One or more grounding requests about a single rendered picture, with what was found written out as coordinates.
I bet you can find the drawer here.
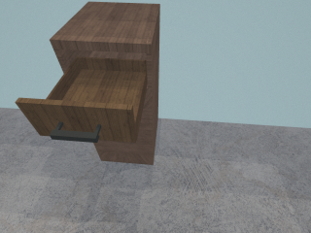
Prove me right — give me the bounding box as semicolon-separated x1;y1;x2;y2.
15;56;148;143

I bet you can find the handle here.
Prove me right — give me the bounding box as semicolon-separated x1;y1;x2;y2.
50;121;102;143

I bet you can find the cabinet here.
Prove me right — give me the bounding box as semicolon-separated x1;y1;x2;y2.
50;1;160;165

